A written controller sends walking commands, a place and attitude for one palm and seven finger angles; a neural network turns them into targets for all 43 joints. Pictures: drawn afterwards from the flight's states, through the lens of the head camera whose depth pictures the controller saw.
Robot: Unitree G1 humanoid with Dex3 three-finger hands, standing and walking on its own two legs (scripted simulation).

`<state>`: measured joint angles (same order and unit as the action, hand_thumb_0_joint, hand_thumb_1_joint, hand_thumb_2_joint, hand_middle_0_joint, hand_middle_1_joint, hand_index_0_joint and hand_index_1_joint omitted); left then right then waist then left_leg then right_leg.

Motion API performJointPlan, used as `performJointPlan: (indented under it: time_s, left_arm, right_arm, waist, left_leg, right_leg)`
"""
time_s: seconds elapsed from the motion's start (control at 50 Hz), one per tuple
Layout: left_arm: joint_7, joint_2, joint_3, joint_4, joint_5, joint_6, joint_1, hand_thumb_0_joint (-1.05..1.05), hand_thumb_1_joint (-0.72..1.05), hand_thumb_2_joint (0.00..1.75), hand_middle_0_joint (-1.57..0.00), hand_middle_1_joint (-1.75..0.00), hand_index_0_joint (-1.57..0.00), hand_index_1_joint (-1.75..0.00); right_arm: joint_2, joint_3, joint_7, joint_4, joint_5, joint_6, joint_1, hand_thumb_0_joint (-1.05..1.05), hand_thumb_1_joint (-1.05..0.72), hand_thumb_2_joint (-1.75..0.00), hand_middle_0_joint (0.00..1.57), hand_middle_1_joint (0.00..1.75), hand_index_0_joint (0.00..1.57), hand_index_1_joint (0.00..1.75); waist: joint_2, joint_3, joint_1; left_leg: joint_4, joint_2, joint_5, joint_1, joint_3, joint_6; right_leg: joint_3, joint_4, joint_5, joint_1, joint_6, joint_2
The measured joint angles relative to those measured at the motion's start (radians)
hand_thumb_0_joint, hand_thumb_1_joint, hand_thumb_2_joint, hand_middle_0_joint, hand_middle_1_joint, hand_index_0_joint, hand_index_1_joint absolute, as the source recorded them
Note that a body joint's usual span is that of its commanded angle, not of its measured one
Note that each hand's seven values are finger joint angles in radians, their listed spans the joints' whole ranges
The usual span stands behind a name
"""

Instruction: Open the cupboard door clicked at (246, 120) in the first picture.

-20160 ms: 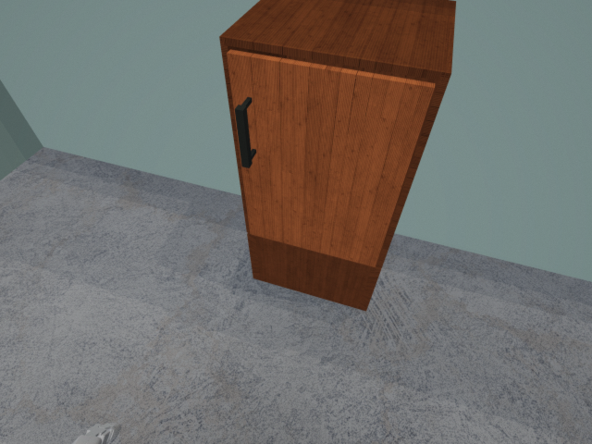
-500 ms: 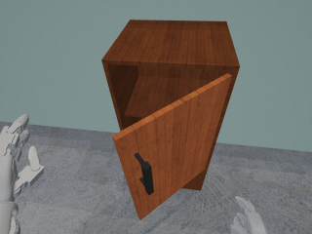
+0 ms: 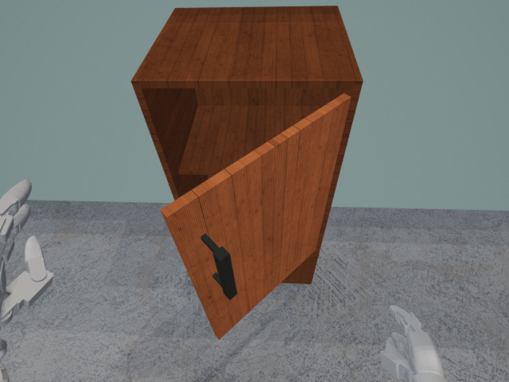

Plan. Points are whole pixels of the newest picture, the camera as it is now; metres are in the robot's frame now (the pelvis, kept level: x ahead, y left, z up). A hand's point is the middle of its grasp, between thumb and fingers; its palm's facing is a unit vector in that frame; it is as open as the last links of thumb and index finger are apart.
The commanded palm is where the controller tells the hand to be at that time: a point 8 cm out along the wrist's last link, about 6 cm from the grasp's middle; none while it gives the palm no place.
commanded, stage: step back with the hand held close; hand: left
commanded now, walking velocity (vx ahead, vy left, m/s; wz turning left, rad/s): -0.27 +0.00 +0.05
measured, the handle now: (219, 268) +0.31 +0.09 -0.03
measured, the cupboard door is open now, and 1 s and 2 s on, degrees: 45 45 45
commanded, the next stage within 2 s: stop stepping back and stand still in 0.88 s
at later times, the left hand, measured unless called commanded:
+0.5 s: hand out of the picture +0.11 +0.28 +0.16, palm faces +0.45 -0.74 -0.49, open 7.4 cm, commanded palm +0.04 +0.32 +0.17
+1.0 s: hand out of the picture +0.03 +0.29 +0.16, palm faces +0.43 -0.77 -0.48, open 7.4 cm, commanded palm -0.04 +0.32 +0.17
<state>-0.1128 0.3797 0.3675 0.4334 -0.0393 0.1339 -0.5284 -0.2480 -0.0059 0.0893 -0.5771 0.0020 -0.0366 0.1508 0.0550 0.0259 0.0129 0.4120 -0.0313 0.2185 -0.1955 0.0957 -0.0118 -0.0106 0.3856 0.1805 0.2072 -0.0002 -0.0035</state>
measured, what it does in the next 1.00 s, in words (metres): walks backwards: right foot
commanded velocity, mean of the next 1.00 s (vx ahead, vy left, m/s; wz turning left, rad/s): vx -0.31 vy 0.00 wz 0.00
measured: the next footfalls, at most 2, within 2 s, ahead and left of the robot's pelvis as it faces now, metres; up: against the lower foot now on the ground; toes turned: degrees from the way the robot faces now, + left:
right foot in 0.62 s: -0.03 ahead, -0.11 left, +0.00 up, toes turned +9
right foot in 1.14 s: -0.28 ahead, -0.11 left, +0.00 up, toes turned -3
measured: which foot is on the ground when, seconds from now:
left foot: down 0.00-1.00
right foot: down 0.00-0.48, up 0.50-0.60, down 0.62-0.82, up 0.84-1.00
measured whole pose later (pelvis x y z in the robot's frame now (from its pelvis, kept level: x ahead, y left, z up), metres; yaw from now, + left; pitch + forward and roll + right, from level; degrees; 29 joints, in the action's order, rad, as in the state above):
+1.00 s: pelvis -0.17 +0.02 +0.00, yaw +1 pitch +3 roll -3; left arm -0.16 0.44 0.44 0.58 -0.04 0.20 -0.55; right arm -0.17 -0.01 0.05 -0.61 -0.02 -0.14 0.13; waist -0.01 0.03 0.03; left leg 0.39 -0.04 0.04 -0.41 0.05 -0.05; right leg 0.02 0.94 0.48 0.36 -0.02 -0.07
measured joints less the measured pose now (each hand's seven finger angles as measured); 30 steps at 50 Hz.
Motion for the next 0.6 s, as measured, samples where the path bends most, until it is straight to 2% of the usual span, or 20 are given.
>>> performJointPlan:
  time_s: [0.08,0.2,0.44,0.54,0.6]
  left_arm:
    - [-0.004,0.029,0.01,0.035,0.0,0.006,-0.026,0.01,0.89,0.9,-0.21,-0.31,-0.21,-0.3]
    - [-0.019,0.051,0.039,0.068,0.006,0.02,-0.034,0.01,0.89,0.9,-0.21,-0.31,-0.22,-0.3]
    - [-0.048,0.007,0.045,0.083,0.031,0.064,-0.009,0.01,0.89,0.9,-0.21,-0.31,-0.21,-0.3]
    - [-0.05,0.03,0.061,0.098,0.046,0.08,0.013,0.01,0.89,0.9,-0.21,-0.31,-0.21,-0.3]
    - [-0.046,0.049,0.094,0.098,0.049,0.097,0.004,0.01,0.89,0.9,-0.21,-0.31,-0.21,-0.3]
  right_arm:
    - [0.001,-0.012,0.005,0.017,0.005,0.019,0.004,0.01,-0.9,-0.9,0.2,0.3,0.2,0.3]
    - [0.011,-0.012,0.005,0.032,0.009,0.022,0.018,0.01,-0.9,-0.9,0.2,0.3,0.2,0.3]
    - [0.024,0.006,0.001,0.016,0.004,-0.031,0.051,0.01,-0.9,-0.9,0.2,0.3,0.2,0.3]
    - [0.036,0.004,0.004,0.007,0.001,-0.055,0.076,0.01,-0.9,-0.9,0.2,0.3,0.2,0.3]
    - [0.048,0.004,-0.001,-0.003,-0.003,-0.065,0.087,0.01,-0.9,-0.9,0.2,0.3,0.2,0.3]
  waist:
    - [-0.017,0.007,-0.01]
    - [-0.041,0.019,-0.011]
    - [-0.041,0.033,-0.002]
    - [-0.037,0.046,-0.027]
    - [-0.04,0.022,-0.026]
  left_leg:
    - [0.013,0.007,-0.008,-0.027,0.01,-0.008]
    - [0.044,0.017,-0.022,-0.066,0.015,-0.019]
    - [0.164,0.02,0.01,-0.187,-0.013,-0.038]
    - [0.164,0.029,-0.059,-0.213,-0.045,-0.05]
    - [0.183,0.026,-0.058,-0.251,-0.049,-0.05]
  right_leg:
    - [0.01,0.025,-0.005,0.035,-0.007,0.008]
    - [0.015,0.067,-0.015,0.079,-0.015,0.019]
    - [0.001,0.121,-0.042,0.162,-0.019,0.02]
    - [0.031,0.228,0.017,0.168,-0.028,-0.017]
    - [0.053,0.257,0.12,0.126,-0.013,-0.043]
